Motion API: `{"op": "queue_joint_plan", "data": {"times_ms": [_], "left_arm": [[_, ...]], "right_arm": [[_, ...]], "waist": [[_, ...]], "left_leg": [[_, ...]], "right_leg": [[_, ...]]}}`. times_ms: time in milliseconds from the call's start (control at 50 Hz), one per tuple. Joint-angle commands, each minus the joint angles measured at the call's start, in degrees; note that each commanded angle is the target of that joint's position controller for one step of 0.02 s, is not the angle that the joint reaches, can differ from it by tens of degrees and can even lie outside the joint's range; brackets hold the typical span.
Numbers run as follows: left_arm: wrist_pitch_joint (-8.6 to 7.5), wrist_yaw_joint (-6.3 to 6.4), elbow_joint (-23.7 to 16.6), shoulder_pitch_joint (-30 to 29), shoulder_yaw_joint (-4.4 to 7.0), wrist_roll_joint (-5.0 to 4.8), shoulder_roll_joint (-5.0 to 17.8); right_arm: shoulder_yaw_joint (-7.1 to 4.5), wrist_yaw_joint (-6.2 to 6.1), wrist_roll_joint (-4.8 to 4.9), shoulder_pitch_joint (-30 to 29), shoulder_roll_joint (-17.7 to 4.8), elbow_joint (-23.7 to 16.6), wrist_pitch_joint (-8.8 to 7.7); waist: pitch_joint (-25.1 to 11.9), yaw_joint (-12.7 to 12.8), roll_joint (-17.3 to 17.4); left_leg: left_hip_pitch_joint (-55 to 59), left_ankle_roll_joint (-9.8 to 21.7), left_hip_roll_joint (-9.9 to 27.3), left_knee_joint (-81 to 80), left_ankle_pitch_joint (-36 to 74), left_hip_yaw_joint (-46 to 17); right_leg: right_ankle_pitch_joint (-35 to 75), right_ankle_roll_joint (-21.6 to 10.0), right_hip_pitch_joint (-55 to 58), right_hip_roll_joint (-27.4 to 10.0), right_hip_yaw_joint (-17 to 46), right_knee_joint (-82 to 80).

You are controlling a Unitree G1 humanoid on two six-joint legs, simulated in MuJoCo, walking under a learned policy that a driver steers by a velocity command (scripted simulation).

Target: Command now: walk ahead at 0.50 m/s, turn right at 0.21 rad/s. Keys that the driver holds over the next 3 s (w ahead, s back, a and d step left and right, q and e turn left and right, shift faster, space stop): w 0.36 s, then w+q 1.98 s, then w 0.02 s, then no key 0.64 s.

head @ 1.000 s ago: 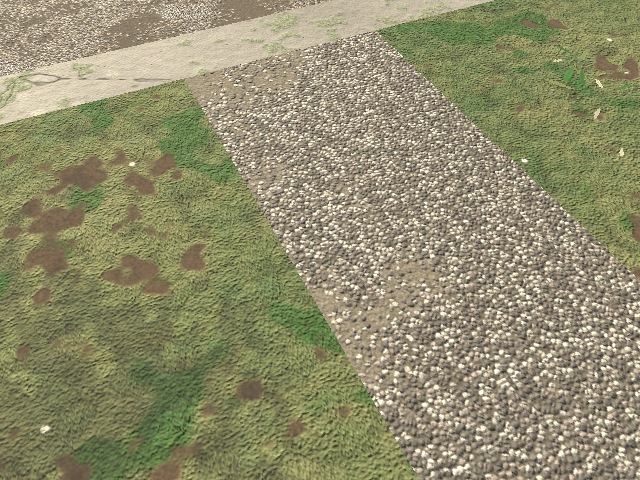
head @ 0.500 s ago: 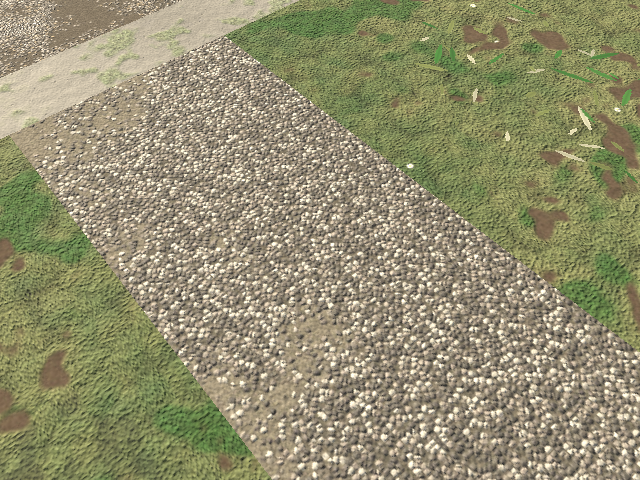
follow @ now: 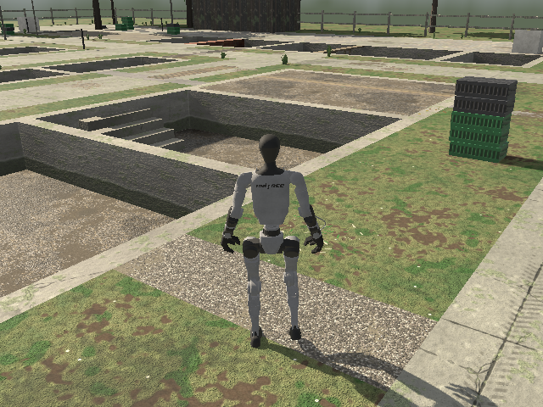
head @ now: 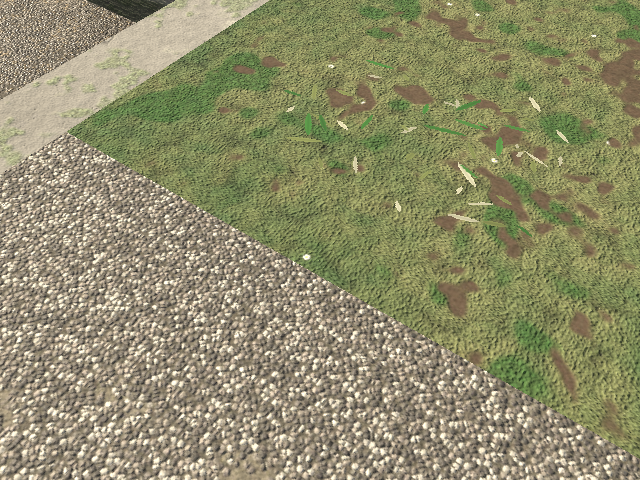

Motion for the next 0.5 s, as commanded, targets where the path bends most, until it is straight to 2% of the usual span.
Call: {"op": "queue_joint_plan", "data": {"times_ms": [20,80,160,240,280,300,320,340,360,380,400,420,440,460,500], "left_arm": [[-0.79,-0.06,-4.72,-0.41,0.69,0.35,2.63],[-1.2,-0.12,-6.39,-5.65,-0.01,0.64,1.51],[-1.68,-0.95,-7.84,-12.63,-0.4,0.0,0.8],[-2.06,-2.08,-10.07,-17.9,-0.17,-0.62,1.71],[-2.36,-2.47,-10.3,-16.85,0.29,-0.55,2.95],[-2.48,-2.4,-9.35,-13.12,0.93,-0.26,4.03],[-2.41,-2.0,-7.02,-5.82,2.22,0.18,6.38],[-2.23,-1.31,-5.01,4.86,3.54,0.9,10.19],[-1.77,-1.05,-4.24,9.67,4.74,1.52,16.23],[-1.57,-1.18,-3.65,11.38,3.65,0.86,11.36],[-1.67,-1.18,-3.79,7.51,2.6,0.68,8.78],[-1.69,-1.27,-4.18,3.56,1.92,0.73,6.77],[-1.87,-1.59,-4.13,0.25,1.36,0.85,5.01],[-2.37,-1.77,-4.0,-1.84,1.07,1.12,3.9],[-3.42,-1.89,-2.85,-2.92,1.46,1.34,4.22]], "right_arm": [[-1.28,-0.03,0.42,0.12,-6.86,-2.33,-0.94],[-1.72,-0.5,0.85,1.97,-8.87,-1.2,-0.45],[-1.54,-0.66,1.55,5.34,-9.78,0.38,0.49],[-1.49,-0.65,1.86,8.37,-10.57,2.05,1.55],[-1.77,-0.89,1.99,7.93,-11.6,2.47,2.18],[-1.85,-1.04,2.11,6.77,-12.14,2.38,2.46],[-1.52,-1.17,2.05,6.68,-11.34,2.29,2.6],[-0.45,-1.31,1.01,5.63,-8.98,0.83,2.33],[1.67,-1.09,0.42,10.94,-2.52,-0.9,1.03],[0.89,-0.74,1.6,10.33,-6.28,0.23,-0.05],[-0.2,-0.53,2.97,5.78,-9.73,-1.02,-0.36],[-0.17,-0.6,2.92,2.7,-9.26,-1.46,-0.11],[-0.31,-0.72,2.13,1.28,-8.46,-1.57,0.48],[-0.64,-0.86,1.83,2.09,-7.92,-1.27,1.4],[-0.43,-0.97,1.96,3.99,-5.48,-0.6,2.96]], "waist": [[-0.61,1.08,7.75],[-0.27,-0.32,6.49],[1.04,-3.0,7.13],[2.67,-4.18,7.74],[2.24,-2.44,8.44],[0.34,0.27,8.36],[-4.33,3.66,7.1],[-12.32,8.23,3.24],[-19.18,6.55,-11.81],[-21.81,8.06,-10.84],[-12.55,7.43,-6.81],[-8.22,5.8,-3.26],[-4.34,4.05,-1.56],[-2.72,2.12,-2.69],[-1.5,0.32,-2.97]], "left_leg": [[6.96,11.05,15.33,-13.8,7.72,-16.13],[7.98,10.77,14.98,-14.94,12.56,-11.84],[8.29,8.66,13.32,-14.26,12.03,-7.18],[13.14,7.9,16.25,-11.83,11.3,-8.69],[15.37,6.92,17.48,-8.96,15.53,-9.05],[15.23,5.99,16.62,-4.73,22.87,-7.73],[13.33,4.68,13.94,3.97,30.12,-5.15],[3.55,2.4,11.14,19.29,22.64,-2.36],[-20.11,-1.64,1.99,41.27,-8.26,0.36],[-27.71,-1.36,2.32,49.94,-22.54,-7.24],[-31.3,-0.79,5.23,52.0,-18.67,-7.6],[-29.55,-0.78,7.65,49.69,-13.74,-6.48],[-27.62,-1.24,9.11,46.24,-10.43,-6.08],[-24.2,-1.53,10.42,43.91,-7.83,-6.71],[-20.75,-2.34,10.29,42.75,-4.57,-6.88]], "right_leg": [[3.75,0.61,-9.09,-4.88,0.54,-5.2],[11.39,1.51,-9.78,-5.42,-0.83,-15.48],[20.43,1.82,-5.46,-3.45,-3.18,-27.93],[17.62,0.52,-4.58,-2.01,-3.86,-33.76],[14.11,-1.08,-1.3,-1.07,-4.35,-36.49],[14.24,-2.2,4.77,0.35,-5.64,-38.79],[14.94,-3.82,15.7,1.45,-6.42,-40.08],[17.2,-7.42,32.37,-6.52,1.97,-37.93],[12.47,-16.32,52.3,-20.77,26.87,-41.21],[6.1,-18.0,52.52,-22.94,36.83,-46.83],[6.83,-15.05,45.11,-20.94,27.73,-47.6],[9.78,-12.89,37.35,-17.98,19.81,-48.84],[12.28,-11.67,30.45,-15.57,14.77,-51.27],[13.98,-10.58,25.59,-13.89,10.85,-53.54],[17.57,-10.58,20.46,-13.1,6.01,-56.85]]}}
Next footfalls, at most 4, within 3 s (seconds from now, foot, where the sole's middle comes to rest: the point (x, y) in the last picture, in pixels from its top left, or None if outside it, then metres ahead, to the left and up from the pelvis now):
0.34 right None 0.33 -0.16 -0.78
0.88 left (264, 433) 0.60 0.11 -0.78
1.38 right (304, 305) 0.93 0.03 -0.78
1.90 left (150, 292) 0.96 0.41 -0.78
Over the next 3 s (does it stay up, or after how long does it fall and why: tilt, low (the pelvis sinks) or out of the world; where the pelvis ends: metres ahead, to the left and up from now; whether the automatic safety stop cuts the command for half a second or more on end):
stays up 1.16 0.57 -0.01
